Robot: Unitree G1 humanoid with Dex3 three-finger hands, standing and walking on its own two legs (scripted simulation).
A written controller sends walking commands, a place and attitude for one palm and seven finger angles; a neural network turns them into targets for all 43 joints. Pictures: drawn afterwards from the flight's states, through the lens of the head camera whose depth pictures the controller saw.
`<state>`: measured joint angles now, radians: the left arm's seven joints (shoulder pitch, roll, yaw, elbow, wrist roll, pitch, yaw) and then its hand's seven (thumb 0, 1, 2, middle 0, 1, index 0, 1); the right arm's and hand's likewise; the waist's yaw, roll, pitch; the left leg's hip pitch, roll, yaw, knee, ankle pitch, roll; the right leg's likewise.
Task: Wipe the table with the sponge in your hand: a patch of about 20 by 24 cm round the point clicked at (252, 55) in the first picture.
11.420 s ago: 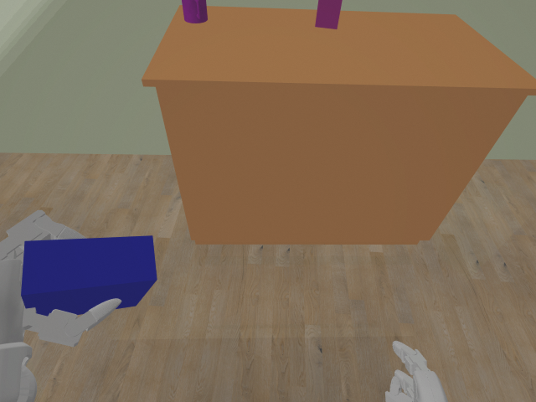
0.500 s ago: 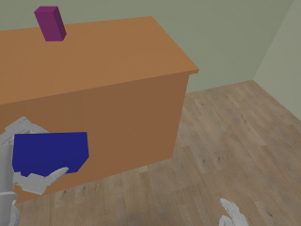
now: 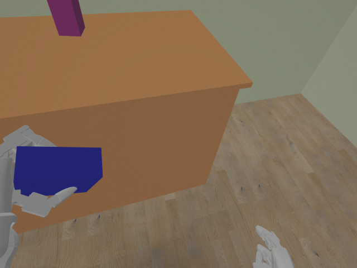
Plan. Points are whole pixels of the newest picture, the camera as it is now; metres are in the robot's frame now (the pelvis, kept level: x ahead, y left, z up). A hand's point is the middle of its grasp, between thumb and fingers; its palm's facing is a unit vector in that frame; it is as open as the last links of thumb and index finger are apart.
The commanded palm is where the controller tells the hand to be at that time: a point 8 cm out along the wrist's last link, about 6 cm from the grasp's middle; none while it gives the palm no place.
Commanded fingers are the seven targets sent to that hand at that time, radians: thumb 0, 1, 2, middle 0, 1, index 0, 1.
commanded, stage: shuffle to correct the standing spot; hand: left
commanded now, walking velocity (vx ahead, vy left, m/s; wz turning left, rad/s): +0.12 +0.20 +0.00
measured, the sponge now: (70, 173) +0.24 +0.23 +0.13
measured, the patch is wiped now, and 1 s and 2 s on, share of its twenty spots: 0.00 0.00 0.00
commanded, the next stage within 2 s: none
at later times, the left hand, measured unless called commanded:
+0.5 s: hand (35, 143) +0.27 +0.29 +0.16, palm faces +0.38 -0.83 -0.41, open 9.6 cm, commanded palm +0.21 +0.33 +0.18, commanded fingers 0.00 0.10 1.30 -1.20 -1.60 -1.20 -1.60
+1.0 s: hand out of the picture +0.28 +0.39 +0.15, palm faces +0.36 -0.82 -0.44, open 9.5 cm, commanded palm +0.21 +0.42 +0.18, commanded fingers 0.00 0.10 1.30 -1.20 -1.60 -1.20 -1.60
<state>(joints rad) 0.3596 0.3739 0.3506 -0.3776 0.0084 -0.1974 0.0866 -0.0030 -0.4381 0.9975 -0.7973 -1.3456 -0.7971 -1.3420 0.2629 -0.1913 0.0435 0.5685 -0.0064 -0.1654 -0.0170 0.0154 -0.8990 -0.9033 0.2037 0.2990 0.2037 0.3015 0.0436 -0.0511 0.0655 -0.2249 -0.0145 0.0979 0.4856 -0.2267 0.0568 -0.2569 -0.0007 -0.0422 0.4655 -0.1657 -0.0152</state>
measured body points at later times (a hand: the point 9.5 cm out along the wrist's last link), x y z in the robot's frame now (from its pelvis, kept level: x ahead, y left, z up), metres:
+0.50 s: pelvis +0.05 +0.05 -0.02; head +0.08 +0.07 +0.43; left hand +0.24 +0.34 +0.18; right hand +0.25 -0.18 -0.08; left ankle +0.03 +0.08 -0.73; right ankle +0.05 -0.11 -0.74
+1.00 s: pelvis +0.04 +0.15 -0.03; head +0.07 +0.15 +0.42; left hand +0.25 +0.43 +0.18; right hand +0.20 -0.10 -0.11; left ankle +0.12 +0.30 -0.74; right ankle +0.05 -0.01 -0.72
